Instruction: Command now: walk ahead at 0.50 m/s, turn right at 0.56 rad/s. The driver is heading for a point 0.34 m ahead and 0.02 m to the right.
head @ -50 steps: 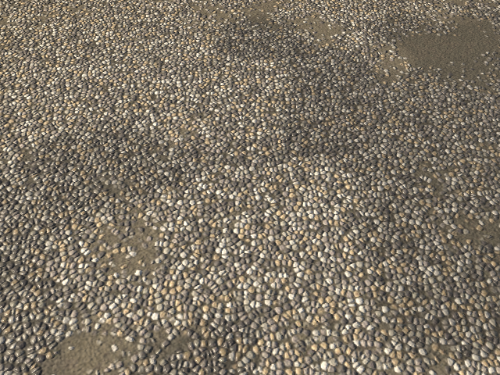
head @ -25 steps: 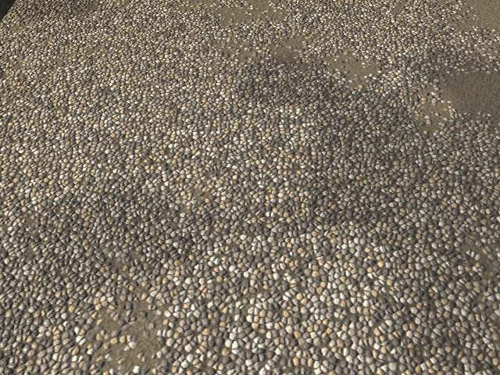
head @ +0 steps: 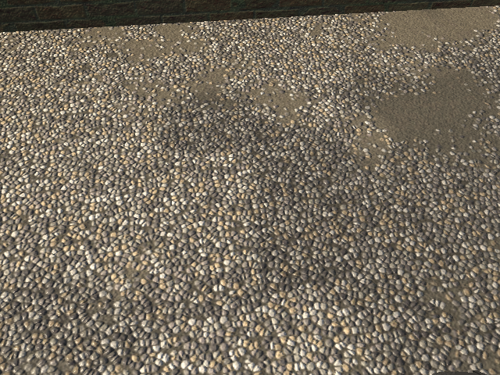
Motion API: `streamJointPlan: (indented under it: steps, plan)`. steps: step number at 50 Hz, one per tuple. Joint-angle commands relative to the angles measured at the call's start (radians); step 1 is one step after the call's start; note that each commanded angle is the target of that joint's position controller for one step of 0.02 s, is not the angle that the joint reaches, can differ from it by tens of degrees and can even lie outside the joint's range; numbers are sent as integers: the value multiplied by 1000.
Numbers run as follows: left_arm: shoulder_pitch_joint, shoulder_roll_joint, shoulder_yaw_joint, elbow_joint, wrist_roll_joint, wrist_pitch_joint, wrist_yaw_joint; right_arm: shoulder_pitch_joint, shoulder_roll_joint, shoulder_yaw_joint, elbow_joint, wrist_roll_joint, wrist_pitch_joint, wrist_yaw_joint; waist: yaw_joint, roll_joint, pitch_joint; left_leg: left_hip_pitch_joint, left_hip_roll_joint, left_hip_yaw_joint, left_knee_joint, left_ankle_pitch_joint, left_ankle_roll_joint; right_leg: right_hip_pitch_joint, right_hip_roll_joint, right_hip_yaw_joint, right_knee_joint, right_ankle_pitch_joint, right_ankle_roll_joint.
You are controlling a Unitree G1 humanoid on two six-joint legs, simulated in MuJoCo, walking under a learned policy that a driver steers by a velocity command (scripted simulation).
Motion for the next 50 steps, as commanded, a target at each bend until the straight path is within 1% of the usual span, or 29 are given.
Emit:
streamJointPlan:
  steps: [1, 3, 5, 7, 11, 13, 15, 18, 19, 20, 21, 22, 23, 24, 25, 26, 27, 28, 30, 34, 37, 40, 41, 42, 43, 44, 45, 47, 50]
  plan:
    - [-25, 67, 12, -76, 21, 5, -19, 148, -93, -36, -9, 5, -5, -4, -79, 91, -24, 302, 314, -349, -309, -50, 108, -342, -126, -17, 136, 88, 17]
    - [-31, 59, 11, -82, 27, 24, -34, 174, -96, -37, 14, 15, -21, 0, -65, 138, -25, 271, 275, -230, -325, 115, 97, -323, -135, -36, 136, 120, 30]
    - [-78, 51, 8, -106, 26, 33, -45, 200, -103, -43, 30, 25, -35, 6, -61, 126, -28, 285, 278, -163, -341, 214, 107, -364, -143, -40, 136, 166, 37]
    - [-143, 44, 3, -131, 28, 36, -54, 222, -109, -48, 44, 27, -38, 7, -67, 115, -15, 303, 282, -105, -361, 254, 117, -424, -156, -46, 118, 223, 47]
    - [-271, 25, -11, -179, 24, 34, -67, 259, -112, -51, 75, 23, -33, 9, -87, 105, 20, 317, 257, 19, -373, 309, 108, -451, -163, -84, -49, 350, 56]
    - [-333, -3, -27, -200, 26, 25, -72, 267, -112, -49, 89, 25, -31, 9, -94, 101, 47, 282, 238, 84, -346, 449, 97, -367, -147, -123, -212, 401, 49]
    - [-363, -14, -36, -209, 28, 18, -72, 293, -128, -51, 110, 29, -26, 7, -105, 113, 41, 293, 237, 118, -300, 603, 82, -275, -115, -175, -328, 396, 34]
    - [-301, 13, -30, -191, 40, 6, -55, 315, -160, -57, 139, 35, -10, -1, -81, 148, -11, 370, 248, 123, -150, 822, 62, -154, -59, -191, -424, 323, -9]
    - [-214, 31, -22, -163, 48, -4, -48, 312, -169, -59, 145, 38, -2, -5, -43, 140, -54, 375, 239, 128, -33, 826, 50, -57, -37, -179, -489, 339, -29]
    - [-107, 52, -13, -122, 61, -18, -38, 311, -168, -57, 145, 46, 3, -7, 9, 90, -115, 320, 204, 161, 138, 713, 25, 105, -39, -164, -593, 484, -47]
    - [-9, 125, 1, -105, 74, -28, -25, 340, -125, -44, 109, 45, 2, -7, 31, -26, -235, 123, 158, 172, 394, 268, -2, 367, -250, 23, -523, 897, -86]
    - [-24, 193, 12, -121, 43, -26, -14, 480, -11, -12, 90, 68, 14, 2, -45, -207, -435, -117, 16, 98, 720, -536, -33, 640, -582, 371, -433, 1502, -285]
    - [10, 145, 11, -117, -18, -12, 2, 426, -94, -34, 128, 48, 40, -7, 12, -54, -497, -79, 39, -47, 734, -442, -34, 549, -520, 301, -473, 1437, -290]
    - [-80, 102, -7, -113, -20, -8, 10, 351, -80, -31, 109, 53, 45, -3, -25, -80, -331, -119, 63, -51, 709, -391, -36, 416, -465, 212, -546, 1272, -263]
    - [-153, 36, -29, -112, -15, -4, 14, 304, -68, -25, 110, 39, 46, -3, -53, -46, -191, -122, 90, -47, 621, -343, -39, 274, -405, 150, -608, 1125, -212]
    - [-190, 12, -40, -109, -13, -3, 19, 293, -73, -28, 118, 25, 57, -3, -81, -48, -118, -82, 100, -44, 562, -298, -44, 176, -359, 108, -651, 1062, -173]
    - [-215, 4, -45, -107, -11, -1, 22, 336, -67, -28, 138, 15, 73, 0, -111, -61, -104, 3, 95, -33, 523, -259, -50, 85, -328, 58, -684, 1023, -150]
    - [-217, 10, -45, -102, -2, -4, 20, 360, -58, -29, 155, 13, 85, 2, -122, -56, -115, 60, 78, -22, 503, -233, -51, 42, -312, 31, -695, 1013, -140]
    - [-216, 27, -41, -88, 8, -14, 14, 370, -36, -28, 170, 21, 98, 2, -134, -54, -134, 102, 66, -18, 443, -210, -52, 10, -300, 10, -719, 924, -140]
    - [-200, 22, -41, -54, 14, -6, 11, 277, -31, -28, 173, 16, 118, -10, -101, -94, -87, 114, 62, -17, 263, -182, -46, -37, -278, 37, -782, 457, -121]
    - [-181, 26, -38, -28, 18, 12, 15, 236, -33, -28, 181, 22, 119, -17, -81, -100, -46, 132, 48, -14, 164, -183, -36, -62, -283, 91, -809, 181, -121]
    - [-190, 21, -41, -10, 7, 27, 24, 270, -8, -19, 214, 21, 102, -23, -105, -51, -21, 247, 36, -1, -63, -78, -11, -105, -270, 111, -777, 70, -85]
    - [-168, 8, -45, 1, 5, 26, 26, 275, -24, -18, 220, 15, 91, -26, -103, -19, -12, 293, 73, -51, -148, -31, 1, -131, -256, 116, -766, 50, -45]
    - [-150, -13, -49, 5, 3, 24, 25, 287, -59, -20, 221, 4, 77, -29, -89, 35, -9, 305, 166, -157, -213, -41, 23, -139, -222, 93, -713, 79, -7]
    - [-109, -34, -49, 19, -11, 25, 20, 220, -92, -26, 227, 22, 71, -27, -25, 144, 42, 155, 203, -216, -239, -88, 52, -68, -124, -7, -703, 159, 15]
    - [-115, -19, -48, 49, -3, 26, 20, 190, -41, -14, 228, 28, 62, -18, -36, 126, 36, 52, 201, -216, -276, -149, 43, 75, -122, -18, -674, 246, 21]
    - [-113, -8, -42, 62, 0, 24, 21, 185, -30, -9, 235, 31, 53, -15, -35, 117, 27, 29, 171, -184, -282, -160, 19, 138, -139, -6, -669, 294, 17]
    - [-108, 15, -36, 87, 2, 20, 20, 201, -37, -11, 257, 34, 49, -20, -43, 104, 17, 75, 129, -139, -263, -114, 0, 140, -162, 13, -674, 309, 6]
    - [-109, -6, -43, 121, -1, 16, 25, 234, -21, -10, 287, 34, 53, -22, -60, 47, 21, 154, 121, -121, -231, -53, 10, 78, -170, 21, -700, 289, 7]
